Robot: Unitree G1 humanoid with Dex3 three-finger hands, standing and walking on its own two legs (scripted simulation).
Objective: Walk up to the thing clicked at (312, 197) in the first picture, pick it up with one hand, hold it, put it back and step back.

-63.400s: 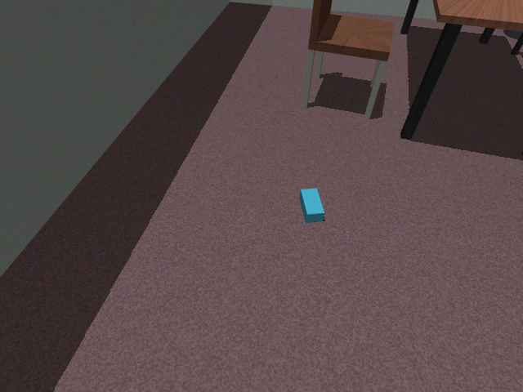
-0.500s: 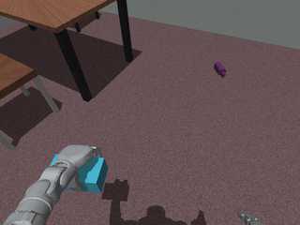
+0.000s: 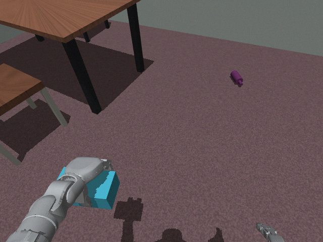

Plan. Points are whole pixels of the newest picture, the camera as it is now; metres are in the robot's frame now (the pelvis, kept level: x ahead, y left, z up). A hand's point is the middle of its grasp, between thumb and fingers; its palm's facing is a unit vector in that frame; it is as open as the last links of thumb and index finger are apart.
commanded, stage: hold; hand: left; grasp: from above
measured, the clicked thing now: (87, 187) +0.31 +0.24 -0.08
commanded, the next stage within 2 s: crouch in 0.88 s
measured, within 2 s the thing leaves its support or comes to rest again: neither
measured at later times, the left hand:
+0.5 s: hand (90, 180) +0.30 +0.21 -0.02, palm faces -0.47 +0.01 -0.88, open 11.0 cm
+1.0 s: hand (90, 176) +0.31 +0.21 -0.02, palm faces -0.49 +0.00 -0.87, open 11.0 cm
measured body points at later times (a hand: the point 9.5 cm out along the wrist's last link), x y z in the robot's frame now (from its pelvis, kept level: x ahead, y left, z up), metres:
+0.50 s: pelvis +0.00 +0.00 +0.01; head +0.01 -0.02 +0.46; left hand +0.32 +0.20 +0.03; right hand +0.14 -0.26 -0.11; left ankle -0.01 +0.12 -0.72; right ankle +0.07 -0.13 -0.72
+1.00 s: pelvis +0.01 +0.00 +0.01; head +0.02 -0.02 +0.46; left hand +0.33 +0.21 +0.03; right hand +0.14 -0.26 -0.11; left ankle -0.01 +0.12 -0.72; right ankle +0.07 -0.13 -0.72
